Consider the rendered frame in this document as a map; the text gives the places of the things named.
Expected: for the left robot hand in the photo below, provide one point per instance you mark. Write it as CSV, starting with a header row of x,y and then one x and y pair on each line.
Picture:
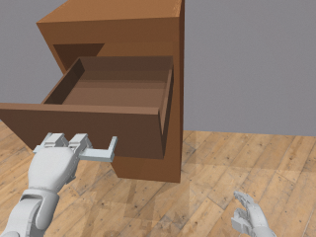
x,y
55,165

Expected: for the right robot forearm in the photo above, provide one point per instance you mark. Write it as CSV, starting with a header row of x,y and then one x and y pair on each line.
x,y
262,231

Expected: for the left robot forearm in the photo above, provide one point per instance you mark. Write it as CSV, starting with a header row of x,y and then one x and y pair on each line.
x,y
33,214

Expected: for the drawer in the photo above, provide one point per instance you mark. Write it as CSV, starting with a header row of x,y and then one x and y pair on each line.
x,y
129,97

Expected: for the cabinet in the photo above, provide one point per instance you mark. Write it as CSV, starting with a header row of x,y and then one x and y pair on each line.
x,y
90,28

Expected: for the right robot hand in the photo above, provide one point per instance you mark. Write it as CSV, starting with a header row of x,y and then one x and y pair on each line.
x,y
245,220

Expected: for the handle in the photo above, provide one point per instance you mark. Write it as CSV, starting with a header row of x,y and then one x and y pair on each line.
x,y
89,154

